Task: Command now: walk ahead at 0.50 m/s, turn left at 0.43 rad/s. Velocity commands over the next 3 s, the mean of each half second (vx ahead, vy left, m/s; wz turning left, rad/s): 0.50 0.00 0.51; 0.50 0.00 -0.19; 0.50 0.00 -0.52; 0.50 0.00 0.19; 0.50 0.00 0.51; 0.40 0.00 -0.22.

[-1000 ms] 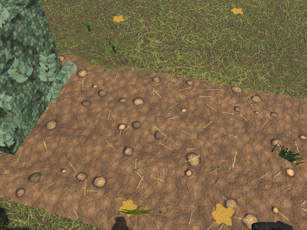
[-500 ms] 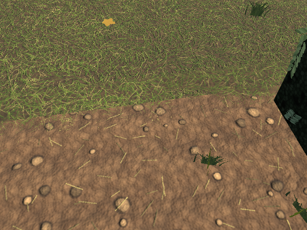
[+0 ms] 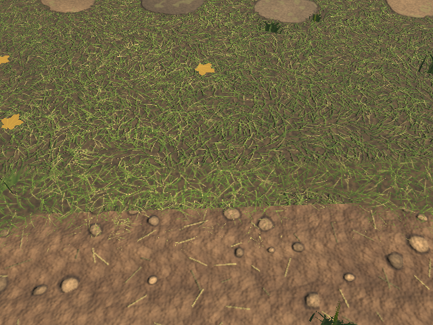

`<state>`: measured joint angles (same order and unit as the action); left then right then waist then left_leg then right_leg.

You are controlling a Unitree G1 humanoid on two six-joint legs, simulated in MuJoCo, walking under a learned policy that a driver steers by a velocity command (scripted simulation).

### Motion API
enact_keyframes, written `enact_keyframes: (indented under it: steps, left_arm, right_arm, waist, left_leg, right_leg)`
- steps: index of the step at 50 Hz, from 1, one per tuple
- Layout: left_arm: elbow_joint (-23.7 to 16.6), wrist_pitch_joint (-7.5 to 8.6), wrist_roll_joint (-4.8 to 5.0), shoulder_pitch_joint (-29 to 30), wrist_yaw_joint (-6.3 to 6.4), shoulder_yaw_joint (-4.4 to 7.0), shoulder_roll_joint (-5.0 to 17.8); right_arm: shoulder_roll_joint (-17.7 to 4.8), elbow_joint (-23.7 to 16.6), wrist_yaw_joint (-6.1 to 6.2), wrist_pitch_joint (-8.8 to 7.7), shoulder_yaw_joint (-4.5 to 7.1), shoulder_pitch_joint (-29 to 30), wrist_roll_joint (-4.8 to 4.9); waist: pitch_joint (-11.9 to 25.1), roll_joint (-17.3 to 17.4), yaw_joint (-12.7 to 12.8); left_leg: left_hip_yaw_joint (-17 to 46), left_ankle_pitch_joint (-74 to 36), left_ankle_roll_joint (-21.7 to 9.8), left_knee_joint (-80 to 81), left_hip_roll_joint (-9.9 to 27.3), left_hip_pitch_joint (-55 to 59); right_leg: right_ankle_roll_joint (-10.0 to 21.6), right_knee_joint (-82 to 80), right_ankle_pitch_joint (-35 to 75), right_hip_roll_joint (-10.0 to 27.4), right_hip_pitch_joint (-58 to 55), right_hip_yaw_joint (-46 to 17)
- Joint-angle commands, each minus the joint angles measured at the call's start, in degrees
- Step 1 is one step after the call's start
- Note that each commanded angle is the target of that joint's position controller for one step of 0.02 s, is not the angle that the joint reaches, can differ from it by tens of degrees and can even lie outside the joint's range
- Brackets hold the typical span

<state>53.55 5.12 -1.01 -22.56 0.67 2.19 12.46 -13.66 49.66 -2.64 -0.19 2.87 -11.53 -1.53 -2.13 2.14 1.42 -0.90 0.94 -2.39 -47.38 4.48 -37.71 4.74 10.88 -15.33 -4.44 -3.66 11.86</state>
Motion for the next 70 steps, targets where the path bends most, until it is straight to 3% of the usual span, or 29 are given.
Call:
enact_keyframes:
  steps: [1, 5, 8, 9, 10, 11, 13, 14, 16, 19, 24, 29, 32, 34, 35, 36, 37, 38, 40, 45, 56, 60, 61, 62, 63, 64, 65, 67, 70]
  left_arm:
    - [-0.9, 0.52, -0.08, -2.7, 0.83, 1.02, 6.5]
    - [0.2, -0.38, -0.42, -2.6, 1.69, 1.29, 9.0]
    - [-0.6, -1.61, -0.5, -0.2, 1.72, 1.93, 11.6]
    - [-2.3, -1.43, -0.23, 1.0, 1.32, 1.68, 10.7]
    - [-6.5, -0.74, 0.46, 0.2, -0.02, 0.84, 4.9]
    - [-8.1, 0.12, -0.3, 6.2, -0.36, 1.31, 9.0]
    - [-8.7, 1.32, 0.66, 7.5, -0.56, 0.97, 8.2]
    - [-8.7, 0.57, -0.19, 7.6, -0.48, 1.03, 7.8]
    - [-8.2, -1.81, -1.8, 5.2, -0.83, 0.77, 6.8]
    - [-10.0, -3.3, -1.83, 8.7, -1.31, 0.55, 6.0]
    - [-13.8, -3.33, -1.28, 19.5, -1.68, 0.17, 6.0]
    - [-15.6, -2.42, -0.61, 26.2, -2.35, -0.48, 5.8]
    - [-14.9, -1.99, -0.38, 22.5, -2.4, 0.13, 7.5]
    - [-11.1, -1.68, -0.18, 11.0, -1.61, 1.26, 9.5]
    - [-8.3, -1.28, -0.66, 2.1, -1.1, 1.89, 10.5]
    - [-7.2, -1.15, -1.82, -5.9, -0.47, 3.17, 15.3]
    - [-6.3, -1.77, -1.26, -4.9, -1.09, 4.15, 18.2]
    - [-7.0, -2.24, 0.76, 0.7, -1.9, 3.39, 13.9]
    - [-8.0, -2.33, 0.48, 6.5, -2.11, 2.47, 9.7]
    - [-5.5, -1.14, 1.2, 3.0, -1.39, 2.68, 10.4]
    - [-4.5, -2.17, 0.28, -6.0, -0.5, 3.73, 11.7]
    - [-6.7, -2.07, 0.01, -0.6, -0.11, 4.35, 13.5]
    - [-6.8, -1.65, 0.53, 0.1, -0.6, 4.18, 13.0]
    - [-8.6, -1.07, 1.26, -0.1, -1.04, 3.06, 9.0]
    - [-10.2, -1.33, 2.58, -6.9, -0.94, 2.21, 4.9]
    - [-8.3, -2.41, 0.43, -6.1, -0.34, 2.68, 9.9]
    - [-8.2, -2.76, -0.26, -1.8, -0.86, 2.99, 10.6]
    - [-8.9, -3.36, -0.77, 1.8, -2.02, 2.84, 8.9]
    - [-9.7, -4.92, -1.11, 2.9, -3.2, 2.6, 7.8]
  right_arm:
    - [-1.1, -6.1, -0.61, -0.94, -0.55, 8.4, -0.25]
    - [-2.2, -6.7, -0.4, -0.8, -0.21, 7.0, -0.31]
    - [-5.8, -2.7, 0.51, -1.41, 1.83, -7.8, -0.84]
    - [-10.6, -0.8, 1.38, -1.55, 3.65, -15.9, -1.54]
    - [-16.3, -2.2, 1.88, -0.9, 5.18, -12.3, -0.42]
    - [-15.7, -2.3, 1.91, -0.39, 5.11, -12.9, 1.21]
    - [-9.8, -1.7, 2.53, -0.66, 3.56, -7.5, 1.26]
    - [-8.2, -1.7, 2.75, -1.19, 3.0, -5.5, 1.3]
    - [-7.4, -2.2, 2.76, -2.38, 2.43, -4.1, 1.58]
    - [-9.9, -1.7, 2.39, -3.36, 2.97, -6.6, 1.63]
    - [-9.9, -0.9, 2.36, -3.14, 2.97, -12.1, 1.6]
    - [-8.8, 0.9, 2.96, -3.9, 2.0, -16.3, 0.68]
    - [-10.1, 1.1, 3.61, -4.26, 1.95, -13.9, -0.04]
    - [-11.1, 1.4, 3.74, -4.26, 2.01, -12.3, -0.53]
    - [-10.9, 1.2, 3.71, -4.23, 1.8, -11.6, -0.42]
    - [-7.7, -0.8, 3.52, -4.53, 0.78, -13.5, 0.58]
    - [-5.5, -0.7, 2.88, -4.63, 0.54, -18.4, 0.95]
    - [-8.7, -1.2, 3.01, -4.68, 0.78, -13.4, -0.92]
    - [-8.4, -3.4, 2.31, -5.4, 0.46, -5.9, -0.57]
    - [-5.8, -5.2, 1.74, -2.71, -0.55, -4.8, -1.42]
    - [-5.2, -13.1, 1.34, -3.25, -1.85, 16.2, -0.07]
    - [-8.4, -11.0, 2.21, -4.37, -0.75, 6.3, 0.22]
    - [-10.4, -9.3, 2.94, -5.14, 0.05, -0.6, -0.25]
    - [-14.8, -8.9, 4.05, -5.5, 1.13, -9.7, -1.52]
    - [-19.2, -9.1, 4.33, -4.42, 2.24, -9.4, -1.92]
    - [-14.8, -9.2, 4.05, -3.59, 2.01, -6.7, -1.07]
    - [-9.5, -10.0, 3.78, -3.57, 0.76, -3.4, -0.57]
    - [-6.6, -9.2, 3.54, -4.06, -0.11, -1.6, -0.53]
    - [-6.7, -7.3, 3.15, -5.56, 0.07, -4.2, 0.32]
  waist:
    - [-4.9, -5.1, 1.5]
    - [-2.0, -7.0, -0.7]
    - [6.8, -7.0, -8.0]
    - [11.6, -1.5, -11.9]
    - [15.2, 13.5, -6.5]
    - [14.8, 2.2, -9.1]
    - [2.1, -4.8, -3.9]
    - [0.2, -5.4, -1.7]
    - [1.0, -3.6, 0.4]
    - [0.6, -1.8, 0.1]
    - [-0.2, 1.1, -4.2]
    - [-1.1, 1.9, -7.5]
    - [-1.0, 2.7, -4.3]
    - [4.4, 2.3, 1.0]
    - [8.8, 0.5, 5.1]
    - [15.4, -7.1, 6.4]
    - [17.7, -18.4, 2.2]
    - [10.7, -8.7, 1.0]
    - [1.8, -2.5, -0.3]
    - [1.7, -5.0, -2.9]
    - [0.2, -6.2, 4.0]
    - [3.2, -6.8, -1.9]
    - [7.0, -3.5, -5.4]
    - [15.6, 3.3, -8.5]
    - [20.0, 15.6, -4.5]
    - [14.2, 7.8, -3.3]
    - [7.0, 1.2, -3.2]
    - [2.1, 2.4, -2.0]
    - [2.2, 4.4, -1.0]
  left_leg:
    - [-4.0, -0.9, -1.3, 6.4, -0.7, -1.8]
    - [-8.7, 7.9, -5.3, 10.5, -5.8, 6.2]
    - [-7.6, 13.3, -10.3, 16.4, -10.4, 25.8]
    - [4.4, 17.8, -13.9, 21.0, -2.4, 39.2]
    - [37.8, 15.0, -23.5, 26.8, 14.1, 55.5]
    - [40.7, 12.1, -24.6, 31.1, 14.9, 54.2]
    - [27.3, 3.1, -19.2, 33.4, 11.6, 39.0]
    - [22.7, -1.5, -16.8, 33.9, 8.1, 34.0]
    - [17.5, -7.4, -15.4, 34.7, 4.3, 29.3]
    - [15.1, -10.1, -14.6, 35.8, 1.7, 27.0]
    - [15.2, -10.2, -11.1, 35.2, 0.2, 32.5]
    - [13.1, -17.3, -9.1, 34.9, 3.0, 40.9]
    - [10.6, -28.3, -7.3, 31.8, 5.3, 43.7]
    - [7.5, -42.7, -5.8, 19.1, 4.3, 44.4]
    - [5.0, -38.4, -4.9, 7.5, 2.4, 39.6]
    - [1.8, -18.9, -3.1, -11.0, -2.0, 25.8]
    - [0.6, 27.5, -1.0, -26.7, -12.1, 7.9]
    - [6.1, 24.4, -2.0, -28.9, -7.6, 2.3]
    - [5.2, 16.4, -1.4, -23.3, -3.1, 2.6]
    - [2.8, 15.4, 3.1, -13.4, -0.9, 6.2]
    - [1.8, 1.7, 5.0, 11.2, -3.4, 3.2]
    - [2.4, 7.9, 2.2, 19.5, -6.1, 21.5]
    - [4.1, 7.4, 0.5, 22.9, -4.1, 32.0]
    - [16.5, 19.2, -2.6, 24.8, 9.0, 44.8]
    - [41.1, 23.9, -9.0, 30.9, 21.9, 55.2]
    - [43.9, 31.6, -9.8, 31.7, 20.9, 49.1]
    - [34.6, 29.6, -8.4, 32.9, 17.6, 41.4]
    - [20.0, 14.1, -6.0, 35.1, 12.1, 33.5]
    - [11.1, 1.3, -5.5, 36.3, 10.0, 31.7]
  right_leg:
    - [1.9, -2.4, 33.0, 17.7, 0.3, -2.7]
    - [0.7, 7.7, 58.6, 18.9, -4.6, 1.0]
    - [0.9, 32.9, 60.1, 18.9, 0.6, 2.3]
    - [-0.5, 50.7, 40.6, 16.3, 12.4, 2.8]
    - [-4.4, 73.2, -13.5, 1.9, 39.3, -1.3]
    - [-3.8, 75.6, -11.4, 3.3, 46.4, -13.6]
    - [-3.6, 65.1, -3.6, 9.0, 44.6, -14.2]
    - [-4.3, 60.6, -3.3, 10.4, 41.3, -14.5]
    - [-5.9, 56.2, -2.7, 10.6, 36.1, -13.9]
    - [-7.7, 49.3, 1.4, 10.5, 37.4, -12.0]
    - [-8.3, 34.9, 12.4, 9.5, 41.9, -11.3]
    - [-4.3, 24.8, 16.2, 8.0, 40.8, -8.9]
    - [-0.5, 20.5, 10.1, 5.8, 34.2, -8.7]
    - [2.1, 18.2, 6.0, 1.5, 21.5, -7.2]
    - [4.0, 15.8, 7.7, 2.9, 10.1, -9.1]
    - [8.7, 15.2, 2.9, 15.8, -4.7, -27.5]
    - [16.5, 7.6, 4.8, 25.9, -13.1, -54.2]
    - [14.8, 4.9, -2.6, 23.2, -7.6, -53.5]
    - [12.3, 2.8, 4.4, 18.6, 5.3, -39.6]
    - [11.2, 0.3, 18.3, 12.5, 13.1, -29.9]
    - [7.5, 5.3, 26.1, 10.7, 6.4, -31.9]
    - [4.0, 14.2, 31.4, 10.2, 10.0, -34.6]
    - [2.5, 23.7, 30.4, 6.6, 13.2, -32.0]
    - [1.1, 39.0, 17.5, 3.2, 19.3, -26.7]
    - [-0.5, 52.0, -17.5, -5.1, 36.0, -19.4]
    - [0.0, 58.1, -15.0, 0.7, 41.7, -18.5]
    - [-0.1, 58.1, -9.2, 2.9, 41.2, -18.4]
    - [-1.2, 54.7, -4.3, 5.8, 38.6, -17.0]
    - [-2.2, 54.4, -1.5, 6.6, 37.7, -15.8]
